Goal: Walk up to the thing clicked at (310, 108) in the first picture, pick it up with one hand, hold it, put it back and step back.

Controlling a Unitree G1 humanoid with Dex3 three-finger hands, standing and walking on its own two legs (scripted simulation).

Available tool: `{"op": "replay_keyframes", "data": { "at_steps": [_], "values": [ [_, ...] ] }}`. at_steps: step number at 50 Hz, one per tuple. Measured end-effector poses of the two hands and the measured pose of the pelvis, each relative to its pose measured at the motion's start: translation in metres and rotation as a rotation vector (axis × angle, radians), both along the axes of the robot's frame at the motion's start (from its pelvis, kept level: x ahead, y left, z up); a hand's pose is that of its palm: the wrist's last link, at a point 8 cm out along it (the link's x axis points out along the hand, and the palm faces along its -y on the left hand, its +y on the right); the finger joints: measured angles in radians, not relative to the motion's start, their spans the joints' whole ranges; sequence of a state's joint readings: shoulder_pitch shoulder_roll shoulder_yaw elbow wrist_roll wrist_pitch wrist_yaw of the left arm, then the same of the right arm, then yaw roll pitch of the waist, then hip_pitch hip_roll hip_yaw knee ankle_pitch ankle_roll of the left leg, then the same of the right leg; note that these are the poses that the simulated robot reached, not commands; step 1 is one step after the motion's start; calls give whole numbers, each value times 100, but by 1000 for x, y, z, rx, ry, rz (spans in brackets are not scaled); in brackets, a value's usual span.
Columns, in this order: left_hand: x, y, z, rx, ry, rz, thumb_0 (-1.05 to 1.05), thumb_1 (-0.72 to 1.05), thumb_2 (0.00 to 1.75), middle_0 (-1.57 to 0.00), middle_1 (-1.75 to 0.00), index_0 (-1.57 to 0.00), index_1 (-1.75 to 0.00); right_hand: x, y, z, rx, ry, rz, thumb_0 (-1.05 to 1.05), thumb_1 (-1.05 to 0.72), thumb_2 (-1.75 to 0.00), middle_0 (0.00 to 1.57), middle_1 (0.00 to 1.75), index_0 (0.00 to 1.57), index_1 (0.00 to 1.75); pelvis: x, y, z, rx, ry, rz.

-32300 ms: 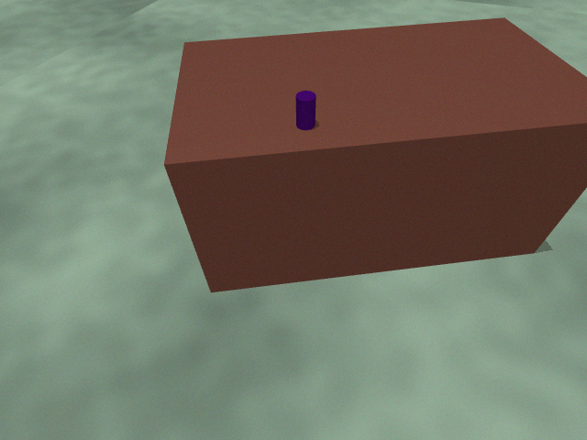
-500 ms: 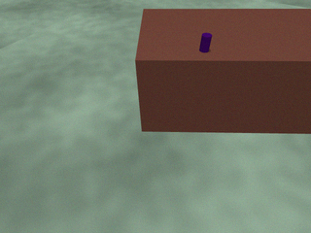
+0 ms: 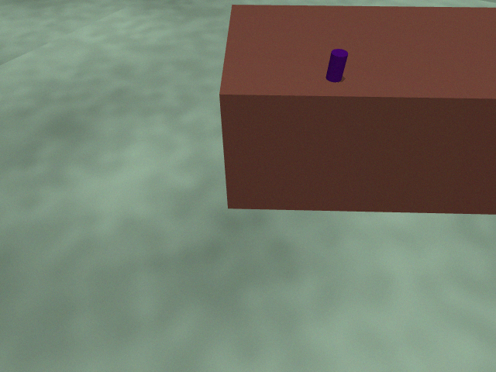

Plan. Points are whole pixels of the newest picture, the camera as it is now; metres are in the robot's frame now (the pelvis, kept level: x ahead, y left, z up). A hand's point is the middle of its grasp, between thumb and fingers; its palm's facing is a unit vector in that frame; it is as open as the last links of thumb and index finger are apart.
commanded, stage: step back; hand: right
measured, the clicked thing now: (336, 65) +1.06 -0.24 -0.07
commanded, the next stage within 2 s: stand in 0.18 s
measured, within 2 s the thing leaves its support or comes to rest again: neither
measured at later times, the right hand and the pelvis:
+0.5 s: hand out of the picture +0.08 -0.26 -0.14, palm faces +0.01 +0.94 -0.33, open 7.4 cm; pelvis -0.01 -0.01 +0.01, yaw +0 degrees
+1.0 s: hand out of the picture +0.06 -0.26 -0.15, palm faces -0.01 +0.95 -0.32, open 7.4 cm; pelvis -0.01 -0.01 +0.01, yaw +0 degrees
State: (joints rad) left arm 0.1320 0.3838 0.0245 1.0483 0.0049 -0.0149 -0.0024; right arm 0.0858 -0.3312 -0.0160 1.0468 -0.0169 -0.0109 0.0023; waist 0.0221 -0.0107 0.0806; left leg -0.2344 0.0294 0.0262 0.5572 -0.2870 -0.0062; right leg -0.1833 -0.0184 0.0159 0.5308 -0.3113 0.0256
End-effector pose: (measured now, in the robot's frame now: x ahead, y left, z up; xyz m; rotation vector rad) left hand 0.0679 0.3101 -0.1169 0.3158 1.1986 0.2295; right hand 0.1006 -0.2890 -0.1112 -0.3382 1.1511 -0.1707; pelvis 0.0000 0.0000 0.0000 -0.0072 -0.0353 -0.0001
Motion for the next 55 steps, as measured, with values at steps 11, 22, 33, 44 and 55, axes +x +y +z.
{"op": "replay_keyframes", "data": {
  "at_steps": [11,22,33,44,55],
  "values": [
    [29,-10,14,5,-40,-36,0,90,90,-20,-30,-21,-30,17,-1,5,26,-38,-28,1,-90,-90,21,30,21,29,2,-2,8,8,-7,-10],
    [24,-26,15,-24,-20,-61,0,90,90,-20,-30,-21,-30,-17,-14,8,23,21,-63,1,-90,-90,21,30,21,29,-4,-7,14,9,-14,-7],
    [2,-26,12,-24,32,-47,0,90,90,-20,-30,-21,-30,-53,-19,4,17,99,-85,1,-90,-90,21,30,21,29,-9,-9,15,9,-11,-6],
    [-8,-24,13,-15,49,-42,0,90,90,-20,-30,-21,-30,-57,-17,1,24,109,-76,1,-90,-90,21,30,21,29,-11,-10,15,8,-7,-4],
    [-5,-23,13,-18,36,-39,0,90,90,-20,-30,-21,-30,-45,-16,4,20,81,-59,1,-90,-90,21,30,21,29,-9,-9,15,8,-8,-3]
  ]
}}
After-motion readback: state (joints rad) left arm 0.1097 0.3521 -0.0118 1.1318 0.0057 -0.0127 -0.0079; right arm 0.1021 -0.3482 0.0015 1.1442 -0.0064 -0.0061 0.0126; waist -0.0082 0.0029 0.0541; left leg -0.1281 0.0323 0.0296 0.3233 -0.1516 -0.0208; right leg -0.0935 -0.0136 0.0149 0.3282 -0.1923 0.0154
